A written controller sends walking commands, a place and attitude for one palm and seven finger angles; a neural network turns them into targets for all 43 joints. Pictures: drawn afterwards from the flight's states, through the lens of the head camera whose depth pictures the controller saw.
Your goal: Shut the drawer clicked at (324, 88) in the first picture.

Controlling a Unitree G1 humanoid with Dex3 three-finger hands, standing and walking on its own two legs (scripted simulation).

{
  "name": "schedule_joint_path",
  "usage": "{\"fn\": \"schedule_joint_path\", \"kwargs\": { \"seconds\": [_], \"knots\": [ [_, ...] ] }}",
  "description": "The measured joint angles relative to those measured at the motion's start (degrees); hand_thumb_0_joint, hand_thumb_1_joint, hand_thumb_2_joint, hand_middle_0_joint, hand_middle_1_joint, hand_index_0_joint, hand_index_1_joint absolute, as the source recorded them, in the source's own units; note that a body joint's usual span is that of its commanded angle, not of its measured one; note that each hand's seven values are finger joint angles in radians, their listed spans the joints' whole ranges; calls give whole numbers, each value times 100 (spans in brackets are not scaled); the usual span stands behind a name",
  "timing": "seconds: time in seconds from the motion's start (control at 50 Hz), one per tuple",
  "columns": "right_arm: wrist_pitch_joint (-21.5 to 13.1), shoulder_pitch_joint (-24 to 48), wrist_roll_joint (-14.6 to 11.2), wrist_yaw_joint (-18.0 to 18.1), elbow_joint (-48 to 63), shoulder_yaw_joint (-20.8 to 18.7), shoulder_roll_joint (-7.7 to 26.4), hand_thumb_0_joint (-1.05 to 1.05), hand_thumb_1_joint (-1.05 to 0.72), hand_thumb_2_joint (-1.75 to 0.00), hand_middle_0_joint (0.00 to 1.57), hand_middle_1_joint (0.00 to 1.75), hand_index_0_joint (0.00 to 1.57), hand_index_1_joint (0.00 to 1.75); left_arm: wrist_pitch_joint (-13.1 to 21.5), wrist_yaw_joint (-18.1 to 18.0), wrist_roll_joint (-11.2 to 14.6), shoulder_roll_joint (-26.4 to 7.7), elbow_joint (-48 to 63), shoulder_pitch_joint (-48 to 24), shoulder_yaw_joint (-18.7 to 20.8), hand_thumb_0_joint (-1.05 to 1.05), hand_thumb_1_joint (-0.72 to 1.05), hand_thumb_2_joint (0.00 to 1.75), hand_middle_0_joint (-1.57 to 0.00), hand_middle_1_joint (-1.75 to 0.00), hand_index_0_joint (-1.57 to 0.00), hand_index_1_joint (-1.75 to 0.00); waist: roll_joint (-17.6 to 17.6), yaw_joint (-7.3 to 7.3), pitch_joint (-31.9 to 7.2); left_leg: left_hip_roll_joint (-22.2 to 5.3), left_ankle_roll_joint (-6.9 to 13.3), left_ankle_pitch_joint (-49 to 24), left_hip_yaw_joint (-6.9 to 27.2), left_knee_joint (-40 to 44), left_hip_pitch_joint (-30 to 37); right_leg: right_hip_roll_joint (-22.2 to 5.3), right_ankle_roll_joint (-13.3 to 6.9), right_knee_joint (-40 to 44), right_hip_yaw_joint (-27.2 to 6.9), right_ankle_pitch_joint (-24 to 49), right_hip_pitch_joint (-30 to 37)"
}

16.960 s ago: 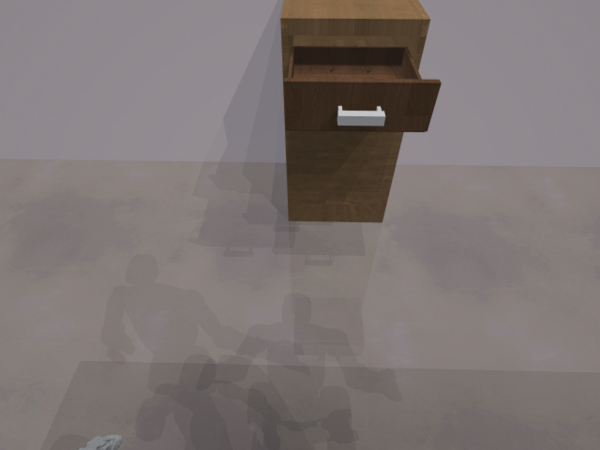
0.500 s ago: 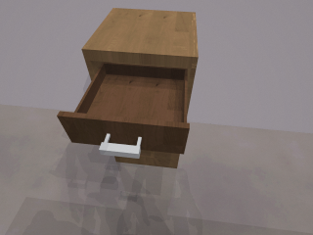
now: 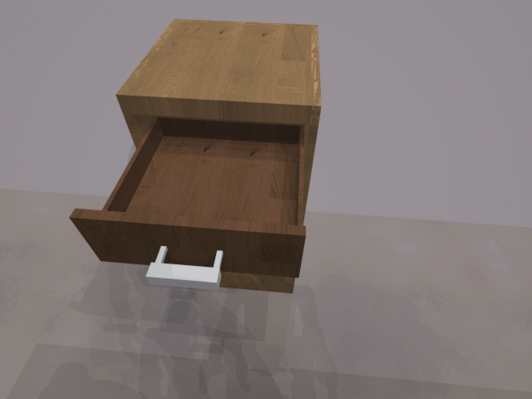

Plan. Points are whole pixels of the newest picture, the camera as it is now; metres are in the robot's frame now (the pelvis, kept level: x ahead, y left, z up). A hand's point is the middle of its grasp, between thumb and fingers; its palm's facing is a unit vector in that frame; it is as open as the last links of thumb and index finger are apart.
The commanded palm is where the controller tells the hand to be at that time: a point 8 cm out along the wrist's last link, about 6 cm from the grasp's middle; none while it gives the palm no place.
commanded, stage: look again from close up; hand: left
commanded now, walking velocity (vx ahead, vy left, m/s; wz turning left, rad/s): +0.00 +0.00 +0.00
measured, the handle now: (187, 264) +0.33 +0.16 -0.02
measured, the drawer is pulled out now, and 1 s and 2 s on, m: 0.30 0.30 0.30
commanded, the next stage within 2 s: raise the hand and make a fist in 0.08 s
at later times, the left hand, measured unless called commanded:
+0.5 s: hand (191, 351) +0.18 +0.12 +0.02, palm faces -0.03 -1.00 +0.03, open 6.5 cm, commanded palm +0.10 +0.20 -0.04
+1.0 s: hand (178, 365) +0.17 +0.13 +0.00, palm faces -0.06 -1.00 -0.02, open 3.9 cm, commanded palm +0.11 +0.20 +0.01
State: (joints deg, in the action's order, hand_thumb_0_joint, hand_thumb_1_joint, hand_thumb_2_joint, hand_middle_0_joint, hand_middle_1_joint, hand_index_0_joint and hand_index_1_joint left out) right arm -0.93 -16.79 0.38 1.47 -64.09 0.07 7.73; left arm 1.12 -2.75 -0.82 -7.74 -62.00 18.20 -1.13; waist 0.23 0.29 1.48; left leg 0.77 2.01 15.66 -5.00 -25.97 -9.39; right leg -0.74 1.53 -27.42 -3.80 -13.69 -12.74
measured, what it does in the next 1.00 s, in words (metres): lowers itself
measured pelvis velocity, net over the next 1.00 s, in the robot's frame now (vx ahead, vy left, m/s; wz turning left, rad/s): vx -0.01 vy -0.04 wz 0.08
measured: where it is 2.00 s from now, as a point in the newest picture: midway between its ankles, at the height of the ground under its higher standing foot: outside the picture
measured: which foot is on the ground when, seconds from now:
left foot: down 0.00-1.00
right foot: down 0.00-1.00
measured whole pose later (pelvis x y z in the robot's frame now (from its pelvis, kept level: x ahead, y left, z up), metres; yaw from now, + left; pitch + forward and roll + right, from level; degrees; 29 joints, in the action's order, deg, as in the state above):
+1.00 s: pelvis -0.01 -0.04 -0.06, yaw +4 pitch +10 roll +0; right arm -10.1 -15.8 -3.4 3.1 -30.6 0.8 9.8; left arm 10.1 18.4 16.6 -13.3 11.0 30.5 6.9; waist 2.5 1.6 -6.7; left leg -1.0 -1.1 28.1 0.5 -57.0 -39.1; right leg 0.4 -1.5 -57.2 1.8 -27.2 -40.3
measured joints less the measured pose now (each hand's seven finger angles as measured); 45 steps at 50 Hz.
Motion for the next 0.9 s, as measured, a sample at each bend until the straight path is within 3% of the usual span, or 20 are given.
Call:
{"fn": "schedule_joint_path", "kwargs": {
  "seconds": [0.2, 0.22, 0.24, 0.28, 0.32, 0.38, 0.42, 0.48, 0.54, 0.58, 0.64, 0.7, 0.76, 0.8, 0.84, 0.9],
  "knots": [
    [13, 77, -11, -6, -6, 7, 56, 0, -91, -90, 20, 29, 20, 29, 10, -22, -14, -10, -39, -55, -15, 1, 92, 90, -20, -30, -20, -30, 43, 9, 37, -55, -38, 12, 22, 8, 43, 49, -22, 81, 27, 12, 84],
    [-18, -25, -65, 34, 234, 45, 75, 0, -91, -90, 20, 29, 20, 29, -417, -58, 202, -60, 832, 209, 58, 2, 93, 90, -20, -30, -20, -30, 22, 28, 52, -53, -43, 39, 53, -70, -12, 44, -24, 23, 59, -5, 47],
    [-244, -185, -119, 127, 482, 79, 95, 1, -92, -90, 20, 29, 20, 29, -620, -98, 369, -156, 1897, 536, 158, 3, 94, 90, -20, -31, -20, -30, -34, -5, 43, -21, -46, 46, 70, -87, -23, 14, -46, -82, 75, -57, 2],
    [-826, -403, -203, 242, 779, 63, 188, 1, -92, -90, 20, 30, 20, 29, -332, -322, 579, -346, 3451, 915, 162, 4, 96, 90, -21, -32, -21, -31, -76, -37, -119, 55, -59, 57, 150, -155, -118, -66, -78, -294, 152, -195, -116],
    [-1198, -429, -268, 264, 1104, 42, 385, 2, -92, -90, 20, 30, 20, 29, -171, -413, 796, -382, 4574, 922, 125, 4, 96, 90, -23, -33, -22, -33, 19, 34, -258, 105, -48, 112, 290, -354, -275, -129, -54, -442, 292, -297, -186],
    [-1556, -162, -210, 207, 1652, -63, 673, 2, -92, -90, 20, 29, 20, 29, 502, -197, 918, -227, 5525, 588, 133, 3, 95, 90, -26, -37, -25, -36, 185, 191, -490, 120, -39, 264, 422, -833, -747, -155, -46, -779, 429, -421, -547],
    [-1653, 91, -167, 94, 2064, -149, 740, 2, -91, -90, 20, 29, 20, 29, 1164, 215, 1030, -72, 5811, 433, 163, 2, 94, 90, -28, -40, -28, -39, 156, 221, -702, 95, -65, 402, 391, -1211, -1185, -135, -67, -1177, 398, -552, -1011],
    [-1623, 480, -108, -143, 2696, -274, 713, 1, -91, -90, 20, 29, 20, 29, 2133, 1135, 1141, 109, 5923, 504, 168, 1, 93, 90, -33, -45, -33, -45, -42, 212, -836, 12, -136, 654, 333, -1809, -1745, -57, -126, -1805, 340, -786, -1619],
    [-1439, 765, -104, -274, 3340, -357, 713, 1, -91, -90, 20, 29, 20, 29, 2563, 1852, 1024, 16, 5852, 890, 199, 0, 91, 90, -39, -51, -39, -51, -261, 148, -803, -54, -197, 897, 353, -2372, -2195, 4, -209, -2379, 361, -1029, -2080],
    [-1305, 875, -139, -260, 3690, -405, 744, 1, -91, -90, 20, 29, 20, 29, 2466, 1991, 1006, -145, 5889, 1249, 257, 0, 91, 90, -43, -56, -43, -55, -353, 46, -768, -85, -241, 1039, 410, -2709, -2477, 30, -253, -2701, 417, -1177, -2343],
    [-1229, 931, -163, -172, 3980, -460, 784, 1, -91, -90, 20, 29, 20, 29, 2359, 1866, 1134, -362, 6107, 1737, 468, 1, 90, 90, -49, -62, -49, -61, -334, -160, -765, -129, -300, 1223, 571, -3161, -2886, 66, -320, -3057, 578, -1353, -2662],
    [-1256, 909, -137, -94, 3958, -392, 771, 1, -91, -90, 20, 29, 20, 29, 2579, 1696, 1325, -518, 6631, 1972, 752, 2, 90, 90, -55, -68, -55, -68, -186, -340, -849, -159, -345, 1376, 781, -3562, -3263, 94, -372, -3314, 785, -1488, -2914],
    [-1356, 929, -154, -58, 3722, -178, 728, 1, -90, -90, 20, 29, 20, 29, 2966, 1863, 1530, -523, 7049, 1681, 815, 2, 90, 90, -61, -75, -61, -74, 70, -402, -847, -164, -368, 1477, 974, -3880, -3530, 104, -396, -3494, 973, -1574, -3058],
    [-1388, 926, -189, -31, 3571, -10, 644, 1, -90, -90, 20, 29, 20, 29, 2977, 2140, 1589, -487, 7174, 1250, 685, 2, 90, 90, -65, -79, -64, -79, 221, -381, -803, -168, -371, 1499, 1027, -3995, -3642, 111, -403, -3561, 1024, -1583, -3137],
    [-1345, 856, -238, 1, 3463, 135, 501, 1, -90, -90, 20, 29, 20, 30, 2646, 2436, 1545, -502, 7164, 832, 520, 1, 90, 90, -68, -83, -68, -83, 293, -303, -778, -174, -375, 1472, 992, -3971, -3678, 115, -398, -3556, 988, -1553, -3197],
    [-1146, 616, -319, 38, 3398, 241, 289, 1, -90, -90, 20, 30, 20, 30, 1710, 2678, 1441, -616, 7024, 566, 418, 1, 90, 90, -74, -90, -74, -89, 300, -102, -778, -174, -364, 1370, 819, -3692, -3522, 108, -366, -3398, 819, -1466, -3152]
  ]
}}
